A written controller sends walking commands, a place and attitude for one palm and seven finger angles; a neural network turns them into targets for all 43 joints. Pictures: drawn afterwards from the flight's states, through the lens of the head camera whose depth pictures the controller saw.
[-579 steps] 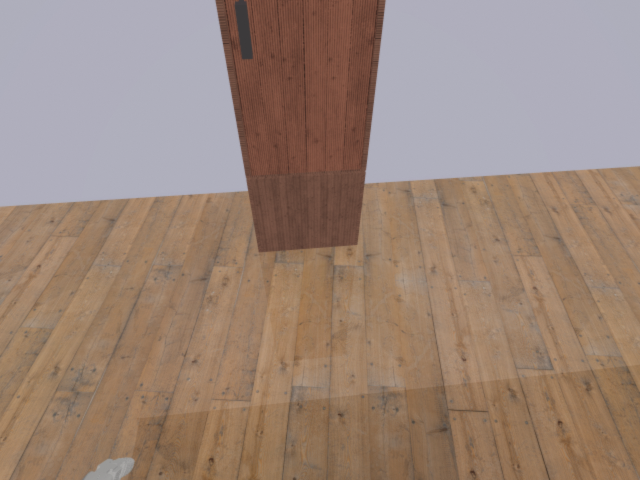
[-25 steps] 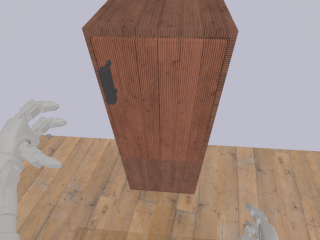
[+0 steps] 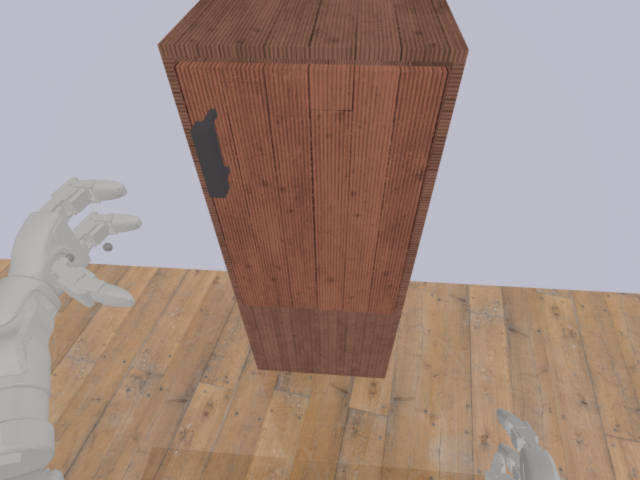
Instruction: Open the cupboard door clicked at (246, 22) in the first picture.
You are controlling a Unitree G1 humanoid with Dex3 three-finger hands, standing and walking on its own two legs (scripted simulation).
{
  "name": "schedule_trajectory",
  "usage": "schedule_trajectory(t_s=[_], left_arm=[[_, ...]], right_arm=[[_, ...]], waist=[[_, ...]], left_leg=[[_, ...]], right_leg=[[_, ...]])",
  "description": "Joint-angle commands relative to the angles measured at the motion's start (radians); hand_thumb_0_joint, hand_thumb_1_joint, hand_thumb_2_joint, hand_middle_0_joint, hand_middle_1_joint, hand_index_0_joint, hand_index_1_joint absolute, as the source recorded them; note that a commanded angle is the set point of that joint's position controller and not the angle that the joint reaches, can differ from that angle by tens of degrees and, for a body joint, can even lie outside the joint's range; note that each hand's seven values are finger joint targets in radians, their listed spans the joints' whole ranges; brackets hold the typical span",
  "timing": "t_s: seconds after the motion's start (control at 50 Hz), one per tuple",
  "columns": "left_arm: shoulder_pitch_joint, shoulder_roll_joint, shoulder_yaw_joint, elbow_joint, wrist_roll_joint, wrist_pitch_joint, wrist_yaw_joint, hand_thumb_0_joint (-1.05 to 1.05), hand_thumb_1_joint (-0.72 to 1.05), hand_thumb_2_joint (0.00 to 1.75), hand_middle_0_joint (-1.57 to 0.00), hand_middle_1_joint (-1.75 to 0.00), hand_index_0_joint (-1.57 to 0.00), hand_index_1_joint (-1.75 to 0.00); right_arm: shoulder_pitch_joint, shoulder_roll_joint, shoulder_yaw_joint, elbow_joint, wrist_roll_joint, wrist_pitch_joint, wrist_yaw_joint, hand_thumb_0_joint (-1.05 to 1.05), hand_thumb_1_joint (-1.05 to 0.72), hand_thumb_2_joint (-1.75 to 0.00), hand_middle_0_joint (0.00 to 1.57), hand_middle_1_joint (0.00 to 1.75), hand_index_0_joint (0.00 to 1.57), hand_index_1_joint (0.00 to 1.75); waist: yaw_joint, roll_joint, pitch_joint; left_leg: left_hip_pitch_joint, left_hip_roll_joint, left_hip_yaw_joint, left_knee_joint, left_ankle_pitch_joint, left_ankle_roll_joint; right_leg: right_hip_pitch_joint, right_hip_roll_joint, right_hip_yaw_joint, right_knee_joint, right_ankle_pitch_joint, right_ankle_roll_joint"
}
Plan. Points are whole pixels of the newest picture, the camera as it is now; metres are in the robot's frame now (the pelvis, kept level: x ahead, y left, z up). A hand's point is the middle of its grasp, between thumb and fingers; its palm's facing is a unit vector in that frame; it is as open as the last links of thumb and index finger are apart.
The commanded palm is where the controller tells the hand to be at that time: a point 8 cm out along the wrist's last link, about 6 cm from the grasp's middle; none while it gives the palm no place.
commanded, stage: move the hooked fingers beside the handle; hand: left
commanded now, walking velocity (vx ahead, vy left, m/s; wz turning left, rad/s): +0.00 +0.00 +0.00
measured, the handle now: (215, 153) +0.54 +0.20 +0.13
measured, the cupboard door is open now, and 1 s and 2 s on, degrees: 0 0 0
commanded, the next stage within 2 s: none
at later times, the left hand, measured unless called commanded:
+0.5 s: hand (123, 213) +0.39 +0.28 +0.15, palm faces +0.00 -1.00 -0.01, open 14.0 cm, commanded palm +0.36 +0.33 +0.14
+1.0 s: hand (149, 183) +0.45 +0.27 +0.14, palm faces -0.01 -1.00 +0.01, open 14.0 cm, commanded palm +0.43 +0.32 +0.14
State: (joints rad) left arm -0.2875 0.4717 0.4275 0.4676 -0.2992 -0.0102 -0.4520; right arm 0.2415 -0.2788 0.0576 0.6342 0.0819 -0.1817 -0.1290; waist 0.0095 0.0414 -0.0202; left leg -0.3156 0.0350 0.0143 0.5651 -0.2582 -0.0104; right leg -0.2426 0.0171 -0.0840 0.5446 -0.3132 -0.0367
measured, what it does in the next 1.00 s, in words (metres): stands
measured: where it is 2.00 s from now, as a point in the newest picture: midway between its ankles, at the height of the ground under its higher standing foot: outside the picture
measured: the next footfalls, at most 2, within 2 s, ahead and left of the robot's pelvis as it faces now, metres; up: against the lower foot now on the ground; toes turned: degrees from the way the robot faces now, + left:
none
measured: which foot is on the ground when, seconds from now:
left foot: down 0.00-1.00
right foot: down 0.00-1.00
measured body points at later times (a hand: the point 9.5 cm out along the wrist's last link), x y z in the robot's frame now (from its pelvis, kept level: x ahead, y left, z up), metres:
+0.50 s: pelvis +0.00 +0.03 +0.00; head +0.02 +0.03 +0.45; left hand +0.38 +0.33 +0.15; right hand +0.12 -0.23 -0.09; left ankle +0.02 +0.13 -0.73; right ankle -0.01 -0.09 -0.73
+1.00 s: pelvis +0.01 +0.03 +0.00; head +0.06 +0.04 +0.44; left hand +0.45 +0.32 +0.14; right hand +0.08 -0.24 -0.11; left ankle +0.02 +0.13 -0.73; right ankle -0.01 -0.09 -0.73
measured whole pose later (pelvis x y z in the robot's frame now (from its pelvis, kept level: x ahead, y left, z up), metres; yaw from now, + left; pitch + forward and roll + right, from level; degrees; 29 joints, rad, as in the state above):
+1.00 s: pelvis +0.01 +0.03 +0.00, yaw -1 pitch +8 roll -1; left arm -0.76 0.56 0.39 0.99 -0.19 -0.13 -0.41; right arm 0.34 -0.29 0.05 0.67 0.05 -0.08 -0.09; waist -0.07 0.01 -0.04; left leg -0.47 0.02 0.04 0.63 -0.29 0.03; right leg -0.39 -0.01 -0.06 0.58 -0.32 0.00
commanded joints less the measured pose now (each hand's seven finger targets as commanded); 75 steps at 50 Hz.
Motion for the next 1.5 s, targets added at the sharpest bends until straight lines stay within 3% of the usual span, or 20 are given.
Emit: schedule_trajectory(t_s=[0.0,0.1,0.18,0.3,0.32,0.4,0.46,0.62,0.7,0.76,0.8,0.84,0.9,0.98,1.06,1.18,1.3,1.34,1.4,1.48], left_arm=[[-0.386,0.289,0.058,-0.187,-0.027,-0.088,-0.001,0.0,-0.5,0.3,-0.3,-1.2,-0.3,-1.2],[-0.345,0.33,0.099,-0.069,-0.021,-0.053,0.003,0.0,-0.5,0.3,-0.3,-1.2,-0.3,-1.2],[-0.439,0.296,0.055,-0.098,0.001,-0.065,0.021,0.0,-0.5,0.3,-0.3,-1.2,-0.3,-1.2],[-0.535,0.312,0.057,-0.121,0.013,-0.123,0.05,0.0,-0.5,0.3,-0.3,-1.2,-0.3,-1.2],[-0.553,0.288,0.036,-0.113,0.021,-0.124,0.05,0.0,-0.5,0.3,-0.3,-1.2,-0.3,-1.2],[-0.586,0.292,0.025,-0.023,0.027,-0.108,0.048,0.0,-0.5,0.3,-0.3,-1.2,-0.3,-1.2],[-0.637,0.281,0.006,0.006,0.039,-0.1,0.047,0.0,-0.5,0.3,-0.3,-1.2,-0.3,-1.2],[-0.672,0.321,0.035,0.077,0.045,-0.135,0.051,0.0,-0.5,0.3,-0.3,-1.2,-0.3,-1.2],[-0.732,0.347,0.044,0.134,0.052,-0.147,0.045,0.0,-0.5,0.3,-0.3,-1.2,-0.3,-1.2],[-0.806,0.303,-0.013,0.143,0.062,-0.158,0.038,0.0,-0.5,0.3,-0.3,-1.2,-0.3,-1.2],[-0.82,0.304,-0.017,0.181,0.059,-0.166,0.038,0.0,-0.5,0.3,-0.3,-1.2,-0.3,-1.2],[-0.86,0.308,-0.018,0.21,0.061,-0.171,0.037,0.0,-0.5,0.3,-0.3,-1.2,-0.3,-1.2],[-0.902,0.377,0.024,0.308,0.069,-0.183,0.042,0.0,-0.5,0.3,-0.3,-1.2,-0.3,-1.2],[-0.942,0.393,0.021,0.33,0.099,-0.214,0.049,0.0,-0.5,0.3,-0.3,-1.2,-0.3,-1.2],[-0.973,0.471,0.072,0.426,0.101,-0.234,0.045,0.0,-0.5,0.3,-0.3,-1.2,-0.3,-1.2],[-1.024,0.503,0.064,0.465,0.127,-0.253,0.025,0.0,-0.5,0.3,-0.3,-1.2,-0.3,-1.2],[-1.054,0.52,0.064,0.525,0.12,-0.247,-0.002,0.0,-0.5,0.3,-0.3,-1.2,-0.3,-1.2],[-1.052,0.593,0.109,0.538,0.133,-0.244,-0.003,0.0,-0.5,0.3,-0.3,-1.2,-0.3,-1.2],[-1.012,0.529,0.072,0.519,0.127,-0.254,-0.011,0.0,-0.5,0.3,-0.3,-1.2,-0.3,-1.2],[-0.983,0.566,0.11,0.508,0.119,-0.255,-0.02,0.0,-0.5,0.3,-0.3,-1.2,-0.3,-1.2]], right_arm=[[-0.062,-0.119,-0.05,-0.146,0.001,-0.06,-0.012,0.0,-0.9,-0.9,0.2,0.3,0.2,0.3],[-0.039,-0.136,-0.055,-0.149,0.002,-0.046,0.0,0.0,-0.9,-0.9,0.2,0.3,0.2,0.3],[-0.03,-0.133,-0.056,-0.159,0.001,-0.038,0.005,0.0,-0.9,-0.9,0.2,0.3,0.2,0.3],[0.006,-0.14,-0.062,-0.139,-0.009,-0.031,0.002,0.0,-0.9,-0.9,0.2,0.3,0.2,0.3],[0.005,-0.138,-0.062,-0.137,-0.008,-0.032,0.003,0.0,-0.9,-0.9,0.2,0.3,0.2,0.3],[0.031,-0.148,-0.064,-0.113,-0.009,-0.023,0.002,0.0,-0.9,-0.9,0.2,0.3,0.2,0.3],[0.036,-0.149,-0.065,-0.112,-0.011,-0.018,0.004,0.0,-0.9,-0.9,0.2,0.3,0.2,0.3],[0.07,-0.157,-0.069,-0.11,-0.018,0.009,0.017,0.0,-0.9,-0.9,0.2,0.3,0.2,0.3],[0.095,-0.163,-0.074,-0.098,-0.019,0.027,0.019,0.0,-0.9,-0.9,0.2,0.3,0.2,0.3],[0.102,-0.164,-0.075,-0.094,-0.02,0.033,0.021,0.0,-0.9,-0.9,0.2,0.3,0.2,0.3],[0.118,-0.169,-0.077,-0.085,-0.02,0.043,0.02,0.0,-0.9,-0.9,0.2,0.3,0.2,0.3],[0.125,-0.173,-0.077,-0.077,-0.021,0.049,0.02,0.0,-0.9,-0.9,0.2,0.3,0.2,0.3],[0.152,-0.182,-0.078,-0.057,-0.023,0.066,0.016,0.0,-0.9,-0.9,0.2,0.3,0.2,0.3],[0.17,-0.182,-0.079,-0.056,-0.031,0.076,0.025,0.0,-0.9,-0.9,0.2,0.3,0.2,0.3],[0.195,-0.191,-0.079,-0.048,-0.032,0.097,0.025,0.0,-0.9,-0.9,0.2,0.3,0.2,0.3],[0.23,-0.195,-0.082,-0.045,-0.033,0.12,0.027,0.0,-0.9,-0.9,0.2,0.3,0.2,0.3],[0.264,-0.202,-0.086,-0.043,-0.035,0.148,0.027,0.0,-0.9,-0.9,0.2,0.3,0.2,0.3],[0.272,-0.209,-0.089,-0.043,-0.032,0.159,0.025,0.0,-0.9,-0.9,0.2,0.3,0.2,0.3],[0.278,-0.199,-0.089,-0.053,-0.037,0.167,0.031,0.0,-0.9,-0.9,0.2,0.3,0.2,0.3],[0.279,-0.203,-0.093,-0.063,-0.036,0.181,0.035,0.0,-0.9,-0.9,0.2,0.3,0.2,0.3]], waist=[[-0.016,0.04,-0.257],[0.007,-0.034,-0.217],[-0.012,0.028,-0.226],[-0.026,0.017,-0.264],[-0.032,0.065,-0.268],[-0.04,0.014,-0.244],[-0.045,0.061,-0.265],[-0.043,0.036,-0.314],[-0.053,0.031,-0.313],[-0.073,0.098,-0.321],[-0.083,0.036,-0.318],[-0.09,0.048,-0.327],[-0.096,0.001,-0.313],[-0.089,0.093,-0.379],[-0.102,0.002,-0.372],[-0.117,0.076,-0.414],[-0.135,0.022,-0.409],[-0.13,0.034,-0.419],[-0.125,0.062,-0.441],[-0.114,0.058,-0.451]], left_leg=[[0.149,-0.041,-0.014,-0.044,0.152,0.051],[0.099,-0.038,-0.022,-0.06,0.138,0.05],[0.127,-0.036,-0.024,-0.066,0.145,0.049],[0.162,-0.025,-0.042,-0.071,0.156,0.046],[0.182,-0.025,-0.042,-0.071,0.161,0.045],[0.161,-0.022,-0.051,-0.073,0.152,0.043],[0.178,-0.023,-0.054,-0.065,0.178,0.039],[0.18,-0.019,-0.055,-0.038,0.268,0.035],[0.169,-0.018,-0.052,-0.021,0.286,0.036],[0.2,-0.015,-0.062,-0.013,0.291,0.029],[0.184,-0.012,-0.063,-0.004,0.293,0.035],[0.179,-0.015,-0.062,-0.002,0.271,0.035],[0.125,-0.016,-0.056,0.008,0.241,0.042],[0.151,-0.018,-0.058,0.026,0.274,0.034],[0.061,-0.019,-0.042,0.04,0.245,0.048],[0.067,-0.02,-0.034,0.067,0.279,0.049],[0.011,-0.023,-0.024,0.082,0.282,0.059],[-0.001,-0.022,-0.02,0.089,0.28,0.061],[0.033,-0.022,-0.017,0.096,0.331,0.059],[0.025,-0.019,-0.015,0.099,0.334,0.058]], right_leg=[[0.005,-0.021,0.085,-0.094,0.259,0.033],[-0.007,-0.017,0.068,-0.092,0.238,0.029],[-0.048,-0.008,0.055,-0.084,0.226,0.022],[-0.045,0.001,0.045,-0.082,0.198,0.012],[-0.069,0.003,0.047,-0.081,0.199,0.011],[-0.079,0.003,0.039,-0.087,0.187,0.009],[-0.101,0.002,0.039,-0.077,0.207,0.007],[-0.097,0.006,0.039,-0.052,0.278,0.007],[-0.111,0.007,0.04,-0.044,0.291,0.006],[-0.16,0.007,0.04,-0.041,0.27,0.006],[-0.16,0.011,0.037,-0.038,0.273,0.007],[-0.174,0.01,0.039,-0.035,0.266,0.01],[-0.168,0.007,0.043,-0.029,0.259,0.01],[-0.185,0.005,0.05,-0.01,0.272,0.012],[-0.145,0.008,0.063,-0.002,0.304,0.022],[-0.17,0.011,0.071,0.014,0.336,0.025],[-0.154,0.016,0.074,0.021,0.374,0.03],[-0.153,0.014,0.082,0.022,0.386,0.035],[-0.16,0.019,0.074,0.03,0.407,0.03],[-0.151,0.021,0.075,0.035,0.423,0.032]])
